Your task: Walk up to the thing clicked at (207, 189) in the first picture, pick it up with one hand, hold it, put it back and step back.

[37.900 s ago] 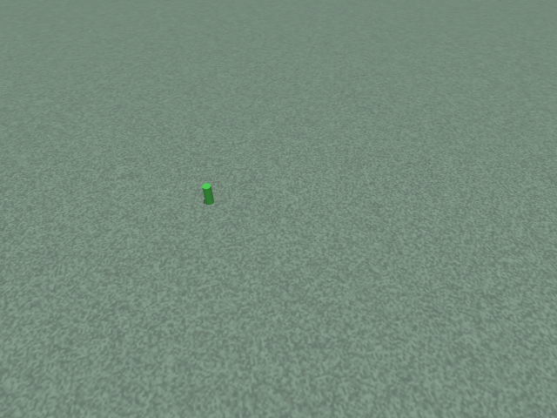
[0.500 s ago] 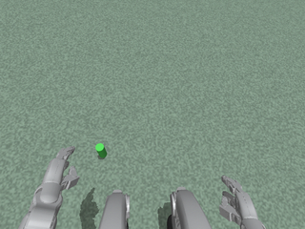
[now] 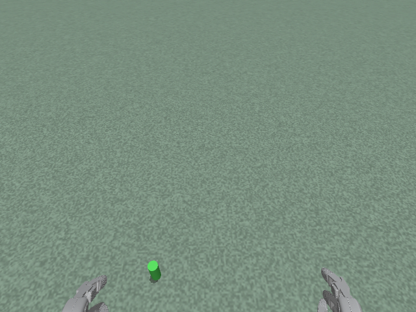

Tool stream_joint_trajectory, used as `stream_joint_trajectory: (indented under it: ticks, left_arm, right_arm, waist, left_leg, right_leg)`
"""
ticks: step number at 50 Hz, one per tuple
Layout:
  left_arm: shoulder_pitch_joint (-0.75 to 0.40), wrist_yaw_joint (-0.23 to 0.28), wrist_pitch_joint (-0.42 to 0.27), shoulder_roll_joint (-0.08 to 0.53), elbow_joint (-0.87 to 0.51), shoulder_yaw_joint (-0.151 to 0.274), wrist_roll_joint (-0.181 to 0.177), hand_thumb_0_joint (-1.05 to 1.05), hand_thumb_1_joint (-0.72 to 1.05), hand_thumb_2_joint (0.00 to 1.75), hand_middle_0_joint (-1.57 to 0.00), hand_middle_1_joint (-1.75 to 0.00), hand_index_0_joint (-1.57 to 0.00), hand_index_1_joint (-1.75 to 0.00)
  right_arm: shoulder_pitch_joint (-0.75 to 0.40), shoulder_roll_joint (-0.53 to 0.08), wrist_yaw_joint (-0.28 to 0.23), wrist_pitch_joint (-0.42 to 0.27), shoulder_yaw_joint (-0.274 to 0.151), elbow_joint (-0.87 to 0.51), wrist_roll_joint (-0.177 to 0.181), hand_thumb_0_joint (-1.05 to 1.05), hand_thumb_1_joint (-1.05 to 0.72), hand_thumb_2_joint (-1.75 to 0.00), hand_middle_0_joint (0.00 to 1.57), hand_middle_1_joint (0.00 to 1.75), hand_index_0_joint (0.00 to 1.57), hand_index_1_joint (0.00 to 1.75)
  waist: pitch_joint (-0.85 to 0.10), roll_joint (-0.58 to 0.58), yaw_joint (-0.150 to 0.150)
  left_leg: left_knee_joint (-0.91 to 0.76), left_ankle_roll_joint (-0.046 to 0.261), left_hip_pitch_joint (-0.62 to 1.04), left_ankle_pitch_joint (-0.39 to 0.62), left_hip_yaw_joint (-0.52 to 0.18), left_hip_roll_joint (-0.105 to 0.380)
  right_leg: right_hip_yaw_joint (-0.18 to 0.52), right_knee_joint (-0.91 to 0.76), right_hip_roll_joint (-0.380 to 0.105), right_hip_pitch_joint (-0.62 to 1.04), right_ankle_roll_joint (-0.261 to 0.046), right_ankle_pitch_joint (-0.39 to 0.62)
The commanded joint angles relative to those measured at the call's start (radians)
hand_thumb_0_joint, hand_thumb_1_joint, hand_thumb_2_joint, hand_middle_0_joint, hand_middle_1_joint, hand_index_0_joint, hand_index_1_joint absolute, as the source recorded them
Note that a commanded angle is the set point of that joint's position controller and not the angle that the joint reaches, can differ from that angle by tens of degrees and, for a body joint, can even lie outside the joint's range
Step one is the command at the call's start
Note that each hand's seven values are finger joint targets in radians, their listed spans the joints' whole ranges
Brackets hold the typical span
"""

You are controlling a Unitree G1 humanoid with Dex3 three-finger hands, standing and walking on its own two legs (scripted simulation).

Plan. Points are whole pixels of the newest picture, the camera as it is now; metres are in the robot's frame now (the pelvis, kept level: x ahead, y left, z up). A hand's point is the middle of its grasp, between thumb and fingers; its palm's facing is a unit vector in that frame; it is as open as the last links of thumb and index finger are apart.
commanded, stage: home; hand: left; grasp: from above
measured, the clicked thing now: (154, 270) +0.48 +0.22 -0.66
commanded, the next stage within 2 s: stand in 1.96 s
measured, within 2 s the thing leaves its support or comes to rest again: neither
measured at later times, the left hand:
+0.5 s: hand out of the picture +0.16 +0.17 -0.04, palm faces +0.05 -0.98 -0.19, open 7.4 cm
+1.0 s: hand out of the picture +0.16 +0.18 -0.04, palm faces +0.04 -0.98 -0.19, open 7.4 cm
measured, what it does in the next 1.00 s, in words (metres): stands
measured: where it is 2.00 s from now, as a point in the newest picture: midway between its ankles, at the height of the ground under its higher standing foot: outside the picture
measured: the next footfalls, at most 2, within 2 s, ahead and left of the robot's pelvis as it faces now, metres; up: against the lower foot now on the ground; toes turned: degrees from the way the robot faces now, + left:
none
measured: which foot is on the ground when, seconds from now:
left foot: down 0.00-1.00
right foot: down 0.00-1.00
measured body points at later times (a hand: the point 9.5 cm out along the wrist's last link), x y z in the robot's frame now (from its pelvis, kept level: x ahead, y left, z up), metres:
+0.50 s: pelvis -0.01 +0.00 +0.00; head +0.01 +0.00 +0.45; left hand +0.15 +0.23 -0.03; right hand +0.15 -0.25 -0.06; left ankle +0.01 +0.12 -0.68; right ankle +0.00 -0.14 -0.68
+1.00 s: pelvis -0.01 +0.00 +0.00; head +0.01 +0.00 +0.45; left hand +0.15 +0.23 -0.03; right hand +0.15 -0.25 -0.06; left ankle +0.01 +0.12 -0.68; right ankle +0.00 -0.14 -0.68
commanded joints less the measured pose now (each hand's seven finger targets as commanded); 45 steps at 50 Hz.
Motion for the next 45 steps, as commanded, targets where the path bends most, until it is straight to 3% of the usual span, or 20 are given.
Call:
stream_joint_trajectory:
  ticks: [1, 4, 6, 16, 23, 29, 36, 41, 45]
  left_arm:
    - [-0.028, -0.009, -0.044, 0.088, -0.173, 0.05, 0.014, 0.0, 0.9, 0.9, -0.2, -0.3, -0.2, -0.3]
    - [-0.053, -0.014, -0.051, 0.091, -0.162, 0.053, 0.019, 0.0, 0.9, 0.9, -0.2, -0.3, -0.2, -0.3]
    - [-0.047, -0.018, -0.053, 0.095, -0.163, 0.06, 0.022, 0.0, 0.9, 0.9, -0.2, -0.3, -0.2, -0.3]
    - [-0.038, -0.015, -0.06, 0.099, -0.17, 0.053, 0.03, 0.0, 0.9, 0.9, -0.2, -0.3, -0.2, -0.3]
    - [-0.034, -0.013, -0.063, 0.098, -0.16, 0.051, 0.027, 0.0, 0.9, 0.9, -0.2, -0.3, -0.2, -0.3]
    - [-0.03, -0.014, -0.065, 0.098, -0.151, 0.054, 0.023, 0.0, 0.9, 0.9, -0.2, -0.3, -0.2, -0.3]
    - [-0.036, -0.015, -0.068, 0.103, -0.159, 0.058, 0.023, 0.0, 0.9, 0.9, -0.2, -0.3, -0.2, -0.3]
    - [-0.05, -0.014, -0.069, 0.106, -0.164, 0.056, 0.027, 0.0, 0.9, 0.9, -0.2, -0.3, -0.2, -0.3]
    - [-0.038, -0.015, -0.065, 0.108, -0.168, 0.057, 0.023, 0.0, 0.9, 0.9, -0.2, -0.3, -0.2, -0.3]
  right_arm:
    - [-0.074, -0.126, -0.016, -0.075, -0.052, -0.151, -0.012, 0.0, -0.9, -0.9, 0.2, 0.3, 0.2, 0.3]
    - [-0.078, -0.125, -0.018, -0.087, -0.053, -0.15, -0.017, 0.0, -0.9, -0.9, 0.2, 0.3, 0.2, 0.3]
    - [-0.083, -0.128, -0.016, -0.093, -0.055, -0.145, -0.019, 0.0, -0.9, -0.9, 0.2, 0.3, 0.2, 0.3]
    - [-0.092, -0.132, -0.011, -0.102, -0.056, -0.136, -0.022, 0.0, -0.9, -0.9, 0.2, 0.3, 0.2, 0.3]
    - [-0.1, -0.13, -0.011, -0.104, -0.055, -0.136, -0.022, 0.0, -0.9, -0.9, 0.2, 0.3, 0.2, 0.3]
    - [-0.097, -0.134, -0.012, -0.104, -0.057, -0.139, -0.019, 0.0, -0.9, -0.9, 0.2, 0.3, 0.2, 0.3]
    - [-0.088, -0.133, -0.015, -0.109, -0.06, -0.134, -0.022, 0.0, -0.9, -0.9, 0.2, 0.3, 0.2, 0.3]
    - [-0.097, -0.135, -0.014, -0.108, -0.059, -0.13, -0.021, 0.0, -0.9, -0.9, 0.2, 0.3, 0.2, 0.3]
    - [-0.093, -0.137, -0.015, -0.111, -0.06, -0.132, -0.019, 0.0, -0.9, -0.9, 0.2, 0.3, 0.2, 0.3]
  waist:
    - [-0.023, -0.007, 0.001]
    - [-0.016, -0.039, -0.003]
    - [-0.019, -0.018, 0.01]
    - [-0.049, 0.013, 0.016]
    - [-0.028, -0.002, 0.023]
    - [-0.016, -0.024, 0.018]
    - [-0.04, -0.02, 0.015]
    - [0.003, 0.005, 0.023]
    - [-0.013, 0.004, 0.019]
  left_leg:
    - [-0.195, 0.023, 0.116, 0.215, 0.015, -0.02]
    - [-0.177, 0.031, 0.106, 0.204, 0.03, -0.03]
    - [-0.181, 0.028, 0.115, 0.197, 0.039, -0.031]
    - [-0.189, 0.022, 0.143, 0.227, 0.033, -0.029]
    - [-0.2, 0.024, 0.117, 0.19, 0.023, -0.026]
    - [-0.205, 0.026, 0.112, 0.151, 0.026, -0.024]
    - [-0.182, 0.027, 0.116, 0.189, 0.038, -0.028]
    - [-0.22, 0.022, 0.102, 0.104, 0.02, -0.02]
    - [-0.214, 0.023, 0.11, 0.127, 0.02, -0.021]
  right_leg:
    - [-0.034, -0.155, 0.027, 0.058, -0.024, 0.17]
    - [-0.024, -0.172, 0.019, 0.071, -0.017, 0.17]
    - [-0.019, -0.17, 0.016, 0.075, -0.018, 0.165]
    - [-0.022, -0.16, 0.018, 0.096, -0.021, 0.187]
    - [-0.028, -0.164, 0.022, 0.089, -0.019, 0.156]
    - [-0.026, -0.173, 0.024, 0.081, -0.019, 0.119]
    - [-0.017, -0.173, 0.019, 0.099, -0.016, 0.159]
    - [-0.023, -0.17, 0.023, 0.068, -0.019, 0.081]
    - [-0.022, -0.165, 0.023, 0.075, -0.02, 0.101]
